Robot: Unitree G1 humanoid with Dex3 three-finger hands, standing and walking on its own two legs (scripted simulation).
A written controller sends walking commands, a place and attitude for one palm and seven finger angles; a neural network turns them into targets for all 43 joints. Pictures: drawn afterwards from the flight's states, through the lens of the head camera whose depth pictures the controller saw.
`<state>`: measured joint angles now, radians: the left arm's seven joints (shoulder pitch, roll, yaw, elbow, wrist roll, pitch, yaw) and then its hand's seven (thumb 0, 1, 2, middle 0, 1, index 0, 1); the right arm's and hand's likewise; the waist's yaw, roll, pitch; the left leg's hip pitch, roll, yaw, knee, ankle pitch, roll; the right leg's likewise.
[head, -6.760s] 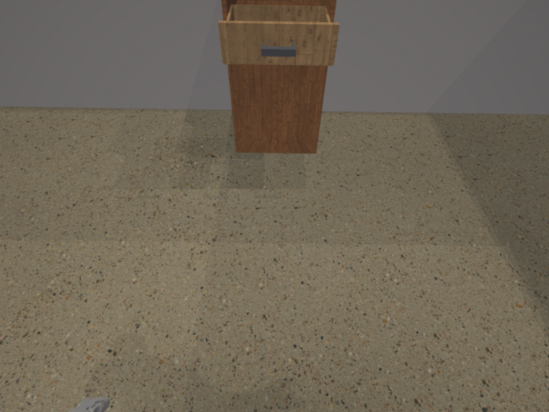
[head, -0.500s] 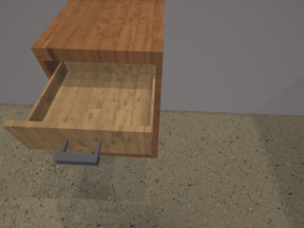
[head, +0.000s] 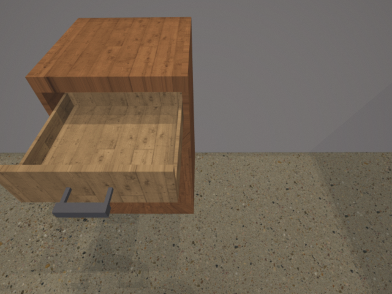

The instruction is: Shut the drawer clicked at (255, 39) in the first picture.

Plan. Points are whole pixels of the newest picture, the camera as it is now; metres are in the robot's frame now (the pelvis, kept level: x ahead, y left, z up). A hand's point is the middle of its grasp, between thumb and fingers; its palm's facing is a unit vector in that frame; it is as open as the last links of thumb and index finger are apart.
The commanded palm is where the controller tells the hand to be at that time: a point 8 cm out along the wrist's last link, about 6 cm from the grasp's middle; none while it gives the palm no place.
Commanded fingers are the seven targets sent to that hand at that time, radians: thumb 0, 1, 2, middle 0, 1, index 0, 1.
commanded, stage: look again from close up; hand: left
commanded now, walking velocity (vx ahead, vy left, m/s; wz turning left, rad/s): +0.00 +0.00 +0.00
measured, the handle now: (85, 200) +0.33 +0.27 -0.02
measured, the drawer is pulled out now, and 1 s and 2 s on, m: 0.29 0.29 0.29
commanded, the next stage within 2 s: raise the hand and make a fist in 0.58 s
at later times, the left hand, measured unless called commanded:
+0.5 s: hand out of the picture +0.04 +0.17 -0.17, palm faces +0.04 -0.98 -0.17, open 7.4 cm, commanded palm none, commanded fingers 0.00 0.90 0.90 -0.20 -0.30 -0.20 -0.30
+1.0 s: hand (110, 270) +0.18 +0.18 -0.04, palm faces +0.13 -0.99 -0.03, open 7.2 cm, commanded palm +0.14 +0.24 -0.03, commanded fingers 0.00 0.90 0.90 -0.54 -0.67 -0.54 -0.67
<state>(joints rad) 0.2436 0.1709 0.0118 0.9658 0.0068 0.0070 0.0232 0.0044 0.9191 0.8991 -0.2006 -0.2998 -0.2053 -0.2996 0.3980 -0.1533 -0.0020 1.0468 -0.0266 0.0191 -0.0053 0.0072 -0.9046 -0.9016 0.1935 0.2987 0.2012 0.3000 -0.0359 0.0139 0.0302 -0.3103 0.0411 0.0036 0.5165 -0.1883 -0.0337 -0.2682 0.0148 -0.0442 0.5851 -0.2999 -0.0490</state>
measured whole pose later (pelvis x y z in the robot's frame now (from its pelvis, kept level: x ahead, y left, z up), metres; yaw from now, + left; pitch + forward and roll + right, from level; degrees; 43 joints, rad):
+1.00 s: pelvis +0.03 +0.01 -0.04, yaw +0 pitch +9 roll +1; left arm 0.59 0.13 0.07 0.10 -0.19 -0.42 -0.14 0.01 0.92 0.90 -0.35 -0.47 -0.21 -0.38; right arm 0.17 -0.24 -0.08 0.62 -0.01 -0.30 -0.02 0.01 -0.90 -0.90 0.20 0.30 0.20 0.30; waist 0.01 0.00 -0.13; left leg -0.66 0.03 0.01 0.90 -0.40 -0.03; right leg -0.60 -0.01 -0.04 0.94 -0.50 -0.03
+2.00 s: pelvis +0.02 +0.04 -0.04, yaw +2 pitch +6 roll -2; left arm 0.71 0.24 0.15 -0.35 -0.27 -0.26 -0.24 0.02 0.90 0.90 -1.33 -1.53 -1.33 -1.52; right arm 0.20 -0.18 0.02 0.51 0.05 -0.26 -0.05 0.02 -0.90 -0.90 0.20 0.30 0.21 0.30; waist 0.04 0.05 -0.13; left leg -0.63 0.03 -0.03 0.94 -0.41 0.00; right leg -0.52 -0.01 -0.08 0.89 -0.48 0.00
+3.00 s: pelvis +0.02 +0.02 -0.03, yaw +2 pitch +5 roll -2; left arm 0.60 0.24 0.21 -0.18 -0.30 -0.29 -0.33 0.02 0.90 0.90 -1.40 -1.60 -1.40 -1.60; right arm 0.22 -0.22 0.00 0.60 0.05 -0.34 -0.07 0.02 -0.90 -0.90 0.20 0.30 0.21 0.30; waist 0.02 0.05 -0.09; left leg -0.58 0.04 -0.04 0.87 -0.38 -0.02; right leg -0.47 0.01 -0.08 0.84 -0.46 -0.02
